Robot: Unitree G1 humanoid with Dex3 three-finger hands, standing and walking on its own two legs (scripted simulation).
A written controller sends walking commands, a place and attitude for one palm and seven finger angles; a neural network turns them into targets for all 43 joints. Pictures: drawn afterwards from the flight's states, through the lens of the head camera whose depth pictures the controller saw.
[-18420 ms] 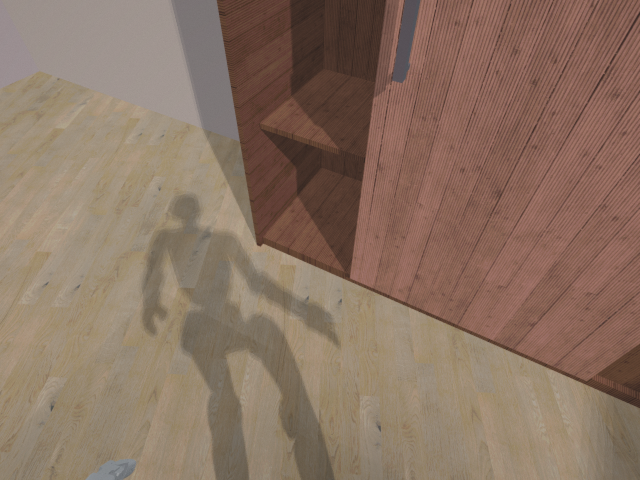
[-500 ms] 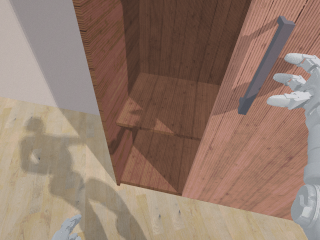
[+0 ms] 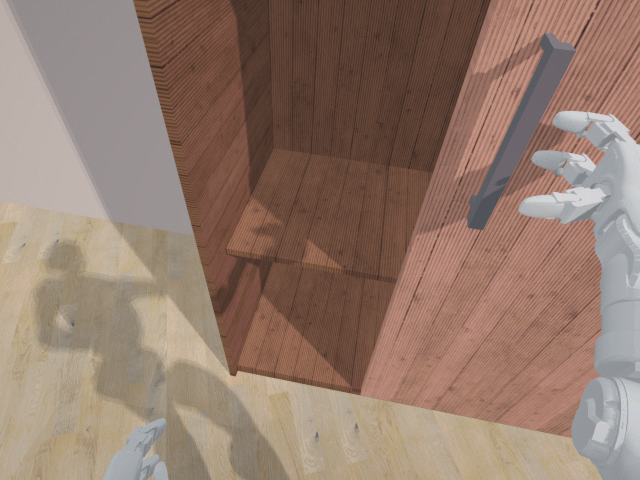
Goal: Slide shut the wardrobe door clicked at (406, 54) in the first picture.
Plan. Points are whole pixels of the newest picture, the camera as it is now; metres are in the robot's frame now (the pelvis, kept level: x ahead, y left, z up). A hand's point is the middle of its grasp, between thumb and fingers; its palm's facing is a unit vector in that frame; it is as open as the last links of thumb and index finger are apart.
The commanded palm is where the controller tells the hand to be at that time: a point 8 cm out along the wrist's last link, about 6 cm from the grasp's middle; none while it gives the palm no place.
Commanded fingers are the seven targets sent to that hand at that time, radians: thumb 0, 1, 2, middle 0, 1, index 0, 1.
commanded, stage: move the hooked fingers beside the handle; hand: right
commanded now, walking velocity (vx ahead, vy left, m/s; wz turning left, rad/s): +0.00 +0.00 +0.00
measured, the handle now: (507, 143) +0.49 -0.19 +0.21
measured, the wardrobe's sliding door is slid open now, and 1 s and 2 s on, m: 0.41 0.40 0.40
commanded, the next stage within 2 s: feel for the door with the fingertips in 0.20 s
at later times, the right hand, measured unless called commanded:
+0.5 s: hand (550, 172) +0.42 -0.21 +0.23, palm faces +0.11 +0.99 +0.00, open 14.0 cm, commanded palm +0.39 -0.26 +0.22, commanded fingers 0.00 0.50 -0.30 0.30 1.20 0.30 1.20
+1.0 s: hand (533, 159) +0.44 -0.20 +0.23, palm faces +0.13 +0.99 +0.00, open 14.0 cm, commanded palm +0.42 -0.25 +0.22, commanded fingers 0.00 0.50 -0.30 0.30 1.20 0.30 1.20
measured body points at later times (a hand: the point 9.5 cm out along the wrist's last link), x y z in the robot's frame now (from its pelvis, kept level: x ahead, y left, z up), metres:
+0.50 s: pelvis +0.00 +0.00 +0.00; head -0.01 +0.02 +0.45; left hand +0.12 +0.26 -0.10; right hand +0.41 -0.26 +0.23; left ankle +0.00 +0.11 -0.74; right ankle -0.01 -0.11 -0.74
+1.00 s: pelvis -0.01 +0.01 +0.00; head -0.01 +0.02 +0.45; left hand +0.10 +0.26 -0.11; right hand +0.43 -0.25 +0.23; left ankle +0.00 +0.11 -0.74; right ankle -0.01 -0.11 -0.74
